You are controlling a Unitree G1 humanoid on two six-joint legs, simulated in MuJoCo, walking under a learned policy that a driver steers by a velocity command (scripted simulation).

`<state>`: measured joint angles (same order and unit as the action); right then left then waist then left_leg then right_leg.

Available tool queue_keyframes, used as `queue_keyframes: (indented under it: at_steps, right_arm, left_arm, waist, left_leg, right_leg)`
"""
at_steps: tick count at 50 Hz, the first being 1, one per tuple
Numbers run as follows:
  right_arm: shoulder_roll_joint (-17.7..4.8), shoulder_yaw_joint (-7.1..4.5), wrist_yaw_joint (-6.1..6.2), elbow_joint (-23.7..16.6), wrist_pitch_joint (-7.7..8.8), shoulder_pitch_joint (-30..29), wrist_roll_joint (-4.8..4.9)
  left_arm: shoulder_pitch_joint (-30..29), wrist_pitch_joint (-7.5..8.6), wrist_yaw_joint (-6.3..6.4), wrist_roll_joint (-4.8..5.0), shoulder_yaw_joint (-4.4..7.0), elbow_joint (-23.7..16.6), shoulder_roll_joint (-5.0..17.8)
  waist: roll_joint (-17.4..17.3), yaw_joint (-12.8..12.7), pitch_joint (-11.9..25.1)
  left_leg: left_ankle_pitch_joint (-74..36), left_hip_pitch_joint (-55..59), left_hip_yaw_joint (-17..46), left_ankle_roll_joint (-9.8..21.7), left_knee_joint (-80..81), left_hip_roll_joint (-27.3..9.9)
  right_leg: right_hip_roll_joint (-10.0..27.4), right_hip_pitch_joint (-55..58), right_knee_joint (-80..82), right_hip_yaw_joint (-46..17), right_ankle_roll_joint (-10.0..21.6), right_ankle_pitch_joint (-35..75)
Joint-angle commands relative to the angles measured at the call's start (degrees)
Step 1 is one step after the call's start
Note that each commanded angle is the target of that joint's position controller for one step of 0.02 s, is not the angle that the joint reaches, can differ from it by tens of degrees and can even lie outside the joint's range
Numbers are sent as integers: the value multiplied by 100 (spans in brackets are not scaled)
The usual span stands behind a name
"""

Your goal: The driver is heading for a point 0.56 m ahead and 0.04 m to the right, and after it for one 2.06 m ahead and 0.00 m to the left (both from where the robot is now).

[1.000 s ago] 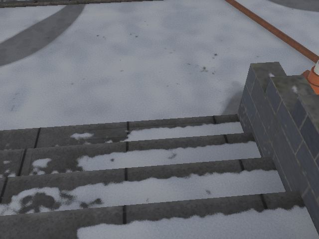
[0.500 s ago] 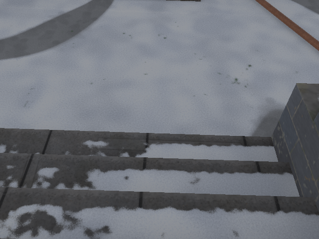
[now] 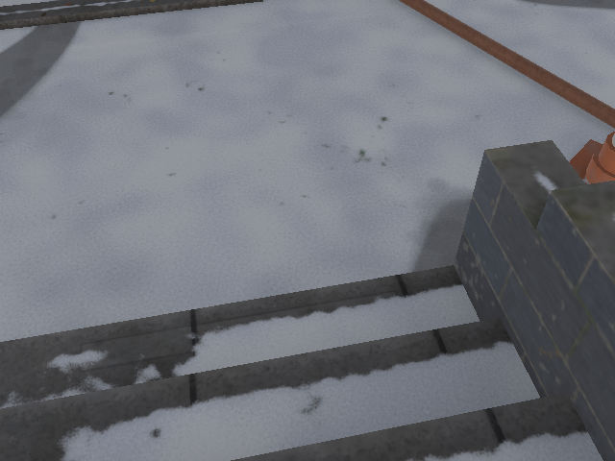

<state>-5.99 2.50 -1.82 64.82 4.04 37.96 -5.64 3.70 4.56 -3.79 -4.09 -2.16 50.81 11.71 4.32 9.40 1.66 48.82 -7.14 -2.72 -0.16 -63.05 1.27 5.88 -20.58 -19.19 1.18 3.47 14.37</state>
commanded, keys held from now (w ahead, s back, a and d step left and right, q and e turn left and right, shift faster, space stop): w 0.08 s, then no key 0.92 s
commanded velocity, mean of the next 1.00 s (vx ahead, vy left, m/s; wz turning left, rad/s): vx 0.16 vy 0.00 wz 0.00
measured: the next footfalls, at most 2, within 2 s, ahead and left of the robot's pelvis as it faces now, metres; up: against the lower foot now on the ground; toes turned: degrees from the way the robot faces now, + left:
left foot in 0.38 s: +0.26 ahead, +0.09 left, +0.00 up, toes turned +2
left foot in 1.76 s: +0.46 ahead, +0.21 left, -0.15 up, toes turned +2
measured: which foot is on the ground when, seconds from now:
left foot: down 0.00-0.00, up 0.02-0.36, down 0.38-1.00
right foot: down 0.00-1.00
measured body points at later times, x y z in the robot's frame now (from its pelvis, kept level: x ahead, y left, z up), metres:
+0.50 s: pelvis +0.18 -0.02 -0.05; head +0.19 -0.02 +0.39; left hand +0.22 +0.22 -0.20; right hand +0.28 -0.25 -0.19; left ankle +0.22 +0.09 -0.76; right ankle +0.11 -0.11 -0.74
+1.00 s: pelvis +0.19 -0.04 -0.03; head +0.20 -0.05 +0.42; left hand +0.22 +0.20 -0.18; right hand +0.27 -0.28 -0.18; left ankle +0.22 +0.09 -0.76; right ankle +0.14 -0.13 -0.76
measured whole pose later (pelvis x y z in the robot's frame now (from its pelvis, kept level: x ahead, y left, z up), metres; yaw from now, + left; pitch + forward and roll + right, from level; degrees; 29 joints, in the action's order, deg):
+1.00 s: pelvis +0.19 -0.04 -0.03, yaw -1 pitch +0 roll +1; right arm -11.5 -2.0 -4.3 59.4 2.9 8.8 0.2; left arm 16.5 2.5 -6.0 0.1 3.9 57.6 10.9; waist 0.2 -0.2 -1.4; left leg 13.4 -17.0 -1.6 -1.4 -30.2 -1.8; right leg -0.2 -10.9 -31.3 3.9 2.2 -20.8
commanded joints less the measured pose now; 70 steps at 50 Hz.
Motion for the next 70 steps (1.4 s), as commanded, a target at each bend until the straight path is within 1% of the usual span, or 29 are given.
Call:
queue_keyframes:
  at_steps: [1,2,3,4,5,6,7,8,9,13,15,16,17,18,20,21,22,24,26,28,29,30,31,32,34,63,66,68,70]
  right_arm:
    - [-140,-105,-453,171,-27,1319,43]
    - [-558,-208,-531,-334,73,530,245]
    - [-697,-249,-439,-941,174,-699,442]
    - [-940,-294,-240,-1017,211,-1238,394]
    - [-712,-233,-102,-974,206,-1026,249]
    - [-576,-254,-9,-1078,186,-1311,262]
    - [-277,-192,19,-1175,196,-1485,96]
    - [-316,-224,-33,-1189,162,-1581,74]
    - [-413,-264,-106,-1060,154,-1453,124]
    - [-540,-300,-331,-865,68,-824,91]
    - [-875,-434,-254,-1111,67,-1201,104]
    - [-977,-409,-166,-1453,28,-2133,100]
    - [-1118,-510,-106,-1467,34,-2015,165]
    - [-1127,-507,-74,-1433,60,-2092,180]
    - [-1494,-600,-40,-1382,153,-2144,407]
    - [-1673,-608,-95,-1444,181,-2209,568]
    - [-1444,-544,-139,-1466,183,-2155,544]
    - [-1074,-421,-200,-1348,204,-1969,543]
    - [-961,-360,-232,-1195,245,-2103,518]
    - [-1134,-331,-439,-1314,182,-3206,693]
    - [-1219,-360,-586,-1318,135,-3441,722]
    - [-1182,-411,-602,-1298,102,-3098,845]
    - [-1315,-485,-524,-1136,79,-2516,750]
    - [-1410,-531,-442,-1094,74,-2474,650]
    - [-1023,-477,-316,-1133,72,-2743,595]
    - [-872,-509,-196,-312,-133,-2584,530]
    - [-1158,-705,3,-383,-117,-2448,260]
    - [-670,-635,205,-699,-52,-2814,88]
    - [-392,-580,289,-1144,14,-3278,180]
  left_arm:
    - [3905,-14,-52,22,679,953,1759]
    - [4404,-92,-143,-100,708,1126,1708]
    - [3763,-72,-113,-51,791,1105,1710]
    - [3148,-54,-79,-36,594,951,1046]
    - [2203,-30,-55,-157,333,607,389]
    - [1822,23,-31,-176,272,562,276]
    - [1382,210,125,-35,182,333,-72]
    - [1371,318,188,87,220,357,90]
    - [1546,366,208,199,209,404,118]
    - [1628,325,57,-121,317,401,602]
    - [1538,294,8,42,257,418,499]
    - [2081,324,122,-12,281,747,445]
    - [2102,246,85,199,275,620,384]
    - [2079,201,35,211,299,650,448]
    - [1979,129,-67,386,481,399,694]
    - [2507,108,-38,402,565,390,761]
    - [2218,116,2,383,668,291,957]
    - [1664,74,71,427,630,136,527]
    - [1656,-51,133,289,541,92,-7]
    - [2435,-160,90,335,442,458,-292]
    - [2549,-184,70,352,453,564,-206]
    - [2266,-186,54,397,538,412,318]
    - [1917,-168,-5,385,637,323,786]
    - [1729,-159,-70,365,681,298,877]
    - [1098,-144,-157,451,620,171,582]
    - [1987,-192,-217,394,752,841,248]
    - [2742,-169,-3,23,1049,995,838]
    - [3132,-53,280,-91,865,1066,231]
    - [3201,83,496,-99,632,1095,-212]
  waist:
    - [1256,-1433,2239]
    - [661,-1863,2230]
    - [544,-1879,1003]
    - [-371,-1718,203]
    - [-891,-1135,-90]
    - [-685,-766,-480]
    - [-460,-518,-585]
    - [-56,-545,-665]
    - [-390,-601,-402]
    - [-321,-322,-96]
    - [-215,-286,-232]
    - [-228,-750,-348]
    - [-279,-665,-208]
    - [-352,-660,-139]
    - [-873,-693,323]
    - [-1195,-891,769]
    - [-1144,-722,760]
    - [-830,-700,656]
    - [-895,-978,173]
    - [-344,-1736,50]
    - [-593,-1752,-80]
    - [-448,-1419,51]
    - [-249,-1055,152]
    - [-237,-1008,113]
    - [-273,-902,67]
    - [-346,-938,-438]
    - [176,-1272,-889]
    - [445,-1527,-1331]
    - [44,-1596,-1132]
  left_leg:
    - [-279,-3441,213,57,-4214,141]
    - [-75,-4611,600,38,-5559,326]
    - [-551,-6302,531,169,-5564,0]
    - [-1446,-6170,529,316,-5027,-423]
    - [-2758,-5008,1007,440,-3632,-806]
    - [-2924,-4071,942,429,-2886,-958]
    - [-3793,-3407,960,565,-1416,-1138]
    - [-3794,-3201,642,501,-1078,-992]
    - [-4431,-2710,552,379,67,-977]
    - [-5659,-1357,319,-1,225,-651]
    - [-5114,-1103,268,-40,331,-578]
    - [-5366,-2938,1077,-150,686,-1009]
    - [-3995,-2689,518,-118,966,-711]
    - [-3973,-2046,337,-65,1197,-663]
    - [-6067,-92,-10,429,2237,-413]
    - [-6400,639,1003,1109,2615,-783]
    - [-6303,635,1535,1386,2773,-1020]
    - [-7137,-112,1879,1598,2938,-1424]
    - [-7269,-955,2335,1621,3234,-1915]
    - [-5899,-2457,1275,972,3321,-1206]
    - [-5430,-2736,928,693,3265,-854]
    - [-4687,-2141,495,385,3210,-542]
    - [-4386,-1536,190,253,3124,-354]
    - [-4156,-1273,75,233,3030,-240]
    - [-4325,-997,96,180,3002,-288]
    - [-4159,-385,-31,38,3873,-209]
    - [-2007,-1201,-217,272,2852,-5]
    - [-2238,-2507,373,379,1547,-446]
    - [-2628,-3489,912,549,844,-544]
  right_leg:
    - [1420,6381,-2115,-923,1704,4156]
    - [1829,6485,-1679,-2244,2153,3380]
    - [2121,5598,-897,-2743,2107,80]
    - [1879,3890,-453,-2399,1781,-1686]
    - [1691,2274,-212,-1937,1537,-1253]
    - [1573,825,-14,-1642,1532,-163]
    - [948,71,197,-1021,1211,95]
    - [751,-230,297,-775,1223,535]
    - [685,-349,404,-516,1388,776]
    - [377,-1314,-739,-207,1106,1281]
    - [452,-1413,-1007,-452,961,832]
    - [936,206,-1216,-1254,1189,385]
    - [1005,440,-1393,-1195,1181,950]
    - [864,217,-1643,-1100,1093,1002]
    - [-131,-535,-2264,-161,546,1116]
    - [-467,-1014,-2576,90,46,-122]
    - [-465,-1218,-3004,127,-243,-897]
    - [-285,-944,-3845,-100,-502,-1986]
    - [-119,-853,-3776,-411,-779,-5040]
    - [-171,1158,-2096,30,-866,-3069]
    - [-366,1537,-1893,206,-828,-1936]
    - [-364,1195,-1471,97,-607,-1466]
    - [-388,940,-1271,109,-267,-1346]
    - [-383,674,-1096,131,-103,-1498]
    - [-342,447,-1017,80,-122,-1542]
    - [-428,748,-249,85,-136,-1835]
    - [423,762,582,-953,894,-5427]
    - [1648,1242,1140,-2201,1492,-5835]
    - [1683,2284,952,-2300,1497,-4707]
Keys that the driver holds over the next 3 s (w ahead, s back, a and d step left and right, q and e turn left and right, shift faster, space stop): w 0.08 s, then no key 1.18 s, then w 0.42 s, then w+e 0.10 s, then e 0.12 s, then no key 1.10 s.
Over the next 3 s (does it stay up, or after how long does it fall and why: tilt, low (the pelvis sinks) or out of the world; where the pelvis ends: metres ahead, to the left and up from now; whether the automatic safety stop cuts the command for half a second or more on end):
stays up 0.47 0.12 -0.18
